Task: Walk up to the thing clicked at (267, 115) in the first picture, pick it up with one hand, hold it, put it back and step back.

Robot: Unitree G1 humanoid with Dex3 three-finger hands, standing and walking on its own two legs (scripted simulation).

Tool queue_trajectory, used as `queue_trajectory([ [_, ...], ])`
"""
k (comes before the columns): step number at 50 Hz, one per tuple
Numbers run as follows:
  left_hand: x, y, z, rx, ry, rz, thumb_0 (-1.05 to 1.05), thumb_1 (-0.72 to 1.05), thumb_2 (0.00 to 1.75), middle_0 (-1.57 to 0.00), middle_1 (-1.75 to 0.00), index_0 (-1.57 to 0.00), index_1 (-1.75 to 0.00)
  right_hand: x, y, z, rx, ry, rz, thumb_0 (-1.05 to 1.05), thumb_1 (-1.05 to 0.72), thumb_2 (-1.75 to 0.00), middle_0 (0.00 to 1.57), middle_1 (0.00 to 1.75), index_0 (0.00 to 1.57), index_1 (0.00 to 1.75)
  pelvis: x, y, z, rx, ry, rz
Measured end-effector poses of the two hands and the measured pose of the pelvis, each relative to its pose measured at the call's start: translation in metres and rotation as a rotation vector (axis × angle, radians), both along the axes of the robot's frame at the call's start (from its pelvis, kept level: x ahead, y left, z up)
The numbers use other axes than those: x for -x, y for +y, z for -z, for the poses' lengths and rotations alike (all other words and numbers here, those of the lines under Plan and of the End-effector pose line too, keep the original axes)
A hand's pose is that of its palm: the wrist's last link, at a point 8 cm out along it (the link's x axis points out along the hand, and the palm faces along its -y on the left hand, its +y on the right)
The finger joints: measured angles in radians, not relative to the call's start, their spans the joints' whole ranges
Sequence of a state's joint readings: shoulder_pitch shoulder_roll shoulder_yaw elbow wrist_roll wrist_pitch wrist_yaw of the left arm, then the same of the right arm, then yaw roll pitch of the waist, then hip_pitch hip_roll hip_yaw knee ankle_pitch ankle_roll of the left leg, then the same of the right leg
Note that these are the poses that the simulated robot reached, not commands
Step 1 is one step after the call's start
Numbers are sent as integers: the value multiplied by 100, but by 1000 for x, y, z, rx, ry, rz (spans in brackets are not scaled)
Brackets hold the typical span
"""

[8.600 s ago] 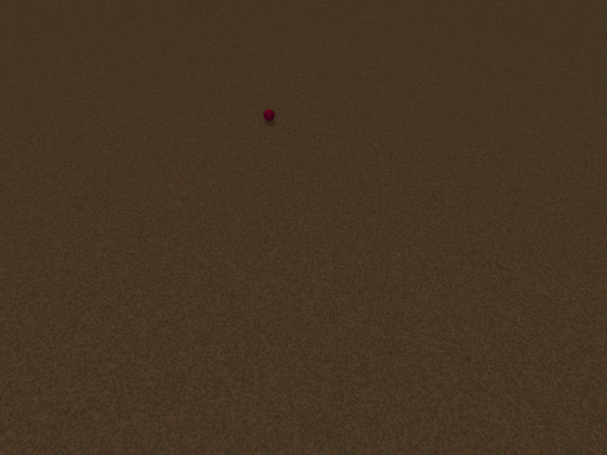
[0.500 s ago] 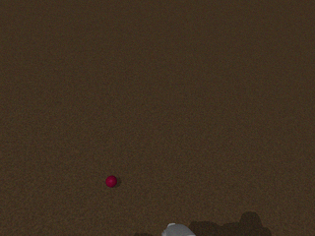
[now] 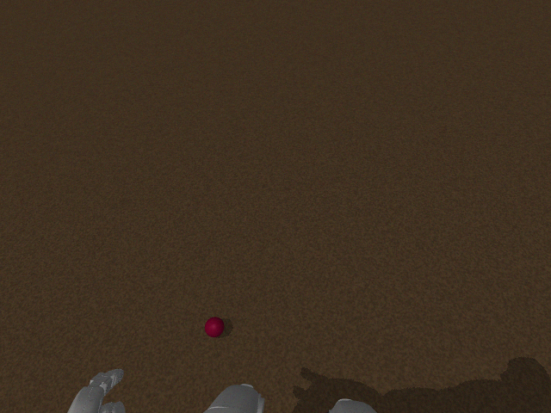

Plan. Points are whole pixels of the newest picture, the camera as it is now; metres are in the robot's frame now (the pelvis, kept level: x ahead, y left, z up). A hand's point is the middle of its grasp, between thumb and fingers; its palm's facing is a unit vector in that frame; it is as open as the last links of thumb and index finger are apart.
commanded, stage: walk up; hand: left
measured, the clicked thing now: (214, 327) +0.46 +0.28 -0.73
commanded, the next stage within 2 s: none
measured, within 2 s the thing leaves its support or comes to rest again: neither
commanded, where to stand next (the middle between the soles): +0.08 +0.05 m, yaw -1 degrees
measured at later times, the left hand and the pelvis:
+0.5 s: hand out of the picture +0.00 +0.31 -0.17, palm faces +0.05 -0.93 -0.36, open 7.4 cm; pelvis -0.03 +0.04 -0.01, yaw +2 degrees
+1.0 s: hand out of the picture +0.03 +0.32 -0.17, palm faces +0.00 -0.92 -0.38, open 7.4 cm; pelvis -0.03 +0.05 -0.01, yaw +0 degrees
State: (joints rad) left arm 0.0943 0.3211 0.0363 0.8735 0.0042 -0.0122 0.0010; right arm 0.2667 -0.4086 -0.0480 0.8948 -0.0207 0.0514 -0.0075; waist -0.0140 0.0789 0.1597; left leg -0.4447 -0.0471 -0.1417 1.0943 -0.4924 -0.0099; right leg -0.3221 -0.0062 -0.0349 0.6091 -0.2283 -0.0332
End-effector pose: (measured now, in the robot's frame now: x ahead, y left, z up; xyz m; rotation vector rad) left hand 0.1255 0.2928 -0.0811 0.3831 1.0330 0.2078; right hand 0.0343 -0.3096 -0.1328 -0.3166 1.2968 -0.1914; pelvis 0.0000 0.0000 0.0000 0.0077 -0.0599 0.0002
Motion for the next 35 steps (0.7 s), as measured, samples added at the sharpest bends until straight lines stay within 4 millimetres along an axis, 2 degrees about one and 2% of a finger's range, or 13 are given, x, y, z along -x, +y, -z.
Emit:
queue_trajectory([
  [8,35,44,8,-65,37,-64,0,90,90,-21,-30,-21,-30,-5,9,1,32,34,-63,0,-90,-89,20,30,21,30,17,18,9,-1,28,-50],
  [12,55,71,27,-50,45,-98,0,90,90,-21,-30,-21,-30,-9,20,-3,78,3,-98,1,-90,-89,20,30,21,30,25,34,20,-16,25,-79],
  [14,67,79,37,-34,64,-124,0,90,90,-20,-30,-20,-30,-10,28,-9,93,-19,-113,1,-90,-89,20,30,21,30,29,39,21,-40,12,-67],
  [17,88,80,43,-1,117,-152,0,90,90,-20,-30,-20,-30,-17,39,-21,92,-58,-128,1,-90,-89,20,30,21,30,31,42,15,2,14,-90],
  [21,114,75,48,42,162,-176,0,91,90,-20,-30,-20,-30,-36,47,-33,94,-126,-158,1,-90,-89,21,30,21,30,32,41,10,5,31,-75],
  [26,134,59,50,56,223,-140,0,91,90,-20,-30,-20,-30,-56,39,-37,80,-230,-171,1,-90,-89,21,30,21,30,30,33,11,6,33,-32],
  [30,137,45,39,55,183,-130,0,90,90,-20,-30,-20,-30,-57,24,-35,70,-232,-149,0,-90,-89,21,30,21,30,25,24,9,44,8,-54],
  [35,149,43,18,41,179,-144,0,90,90,-21,-30,-20,-30,-66,21,-43,60,-222,-154,1,-90,-89,21,30,21,30,15,24,-4,-4,3,-37],
])
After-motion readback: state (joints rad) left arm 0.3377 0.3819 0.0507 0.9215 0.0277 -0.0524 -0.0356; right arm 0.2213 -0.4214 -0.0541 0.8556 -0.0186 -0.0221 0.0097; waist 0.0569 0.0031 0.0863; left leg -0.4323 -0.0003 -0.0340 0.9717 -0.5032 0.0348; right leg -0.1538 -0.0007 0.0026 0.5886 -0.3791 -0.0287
